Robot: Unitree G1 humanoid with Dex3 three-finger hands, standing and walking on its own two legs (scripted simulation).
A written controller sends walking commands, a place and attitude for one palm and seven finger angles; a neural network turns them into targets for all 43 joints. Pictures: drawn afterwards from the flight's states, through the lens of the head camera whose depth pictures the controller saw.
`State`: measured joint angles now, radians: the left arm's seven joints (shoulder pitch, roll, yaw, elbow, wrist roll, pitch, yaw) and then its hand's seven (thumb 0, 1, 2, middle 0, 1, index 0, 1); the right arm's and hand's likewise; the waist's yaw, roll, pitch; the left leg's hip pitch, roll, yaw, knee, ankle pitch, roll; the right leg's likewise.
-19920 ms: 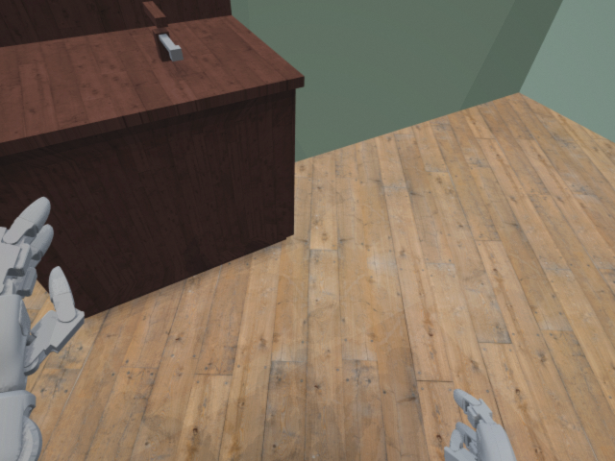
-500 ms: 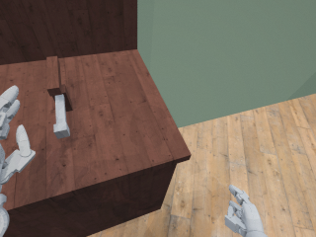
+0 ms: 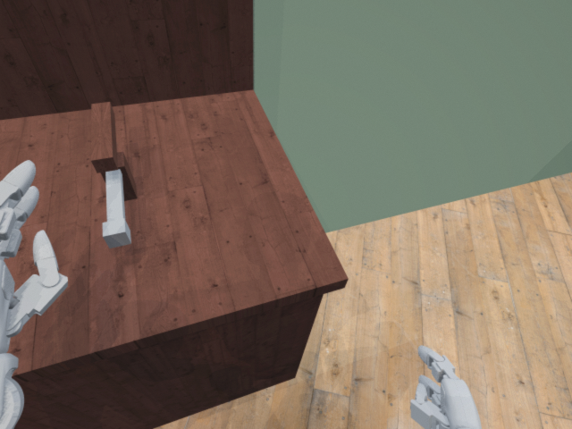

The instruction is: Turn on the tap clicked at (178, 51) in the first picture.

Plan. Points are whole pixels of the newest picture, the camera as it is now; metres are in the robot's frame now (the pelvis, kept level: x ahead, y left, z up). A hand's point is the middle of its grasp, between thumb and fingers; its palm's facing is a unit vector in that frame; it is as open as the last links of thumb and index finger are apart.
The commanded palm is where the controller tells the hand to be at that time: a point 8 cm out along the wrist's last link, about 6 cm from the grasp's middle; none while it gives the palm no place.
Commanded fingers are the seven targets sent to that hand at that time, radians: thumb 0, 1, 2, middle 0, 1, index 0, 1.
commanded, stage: turn the palm inward beside the body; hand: left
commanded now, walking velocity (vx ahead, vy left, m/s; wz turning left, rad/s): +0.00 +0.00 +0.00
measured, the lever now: (117, 233) +0.33 +0.27 +0.07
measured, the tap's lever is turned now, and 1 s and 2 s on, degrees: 0 0 0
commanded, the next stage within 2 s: none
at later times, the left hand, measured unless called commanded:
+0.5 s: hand (63, 325) +0.18 +0.23 +0.15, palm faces +0.53 -0.79 -0.32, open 7.4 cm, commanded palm +0.14 +0.26 +0.16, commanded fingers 0.00 0.90 0.90 -0.20 -0.30 -0.20 -0.30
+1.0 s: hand (89, 300) +0.21 +0.23 +0.13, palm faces +0.50 -0.82 -0.28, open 7.4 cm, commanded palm +0.16 +0.25 +0.15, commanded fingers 0.00 0.90 0.90 -0.20 -0.30 -0.20 -0.30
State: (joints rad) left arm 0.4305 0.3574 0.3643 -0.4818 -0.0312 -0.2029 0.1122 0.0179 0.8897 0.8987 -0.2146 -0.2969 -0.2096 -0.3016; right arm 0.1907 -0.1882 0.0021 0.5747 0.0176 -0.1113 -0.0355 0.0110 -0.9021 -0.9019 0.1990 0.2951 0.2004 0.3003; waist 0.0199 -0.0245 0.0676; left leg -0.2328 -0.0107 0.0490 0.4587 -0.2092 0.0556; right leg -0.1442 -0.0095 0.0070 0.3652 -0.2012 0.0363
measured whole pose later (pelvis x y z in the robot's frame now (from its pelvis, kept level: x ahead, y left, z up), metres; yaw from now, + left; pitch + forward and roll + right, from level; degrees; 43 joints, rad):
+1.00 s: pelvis +0.03 -0.05 -0.02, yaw +2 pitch +2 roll +0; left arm 0.45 0.33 0.40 -0.40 -0.20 0.02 0.07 0.02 0.89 0.90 -0.21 -0.30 -0.21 -0.30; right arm 0.25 -0.26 -0.02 0.64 0.04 -0.15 -0.08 0.01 -0.90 -0.90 0.20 0.29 0.20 0.30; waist 0.07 0.03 -0.08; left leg -0.37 0.00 -0.03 0.68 -0.35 -0.01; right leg -0.30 0.02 -0.05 0.67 -0.41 -0.04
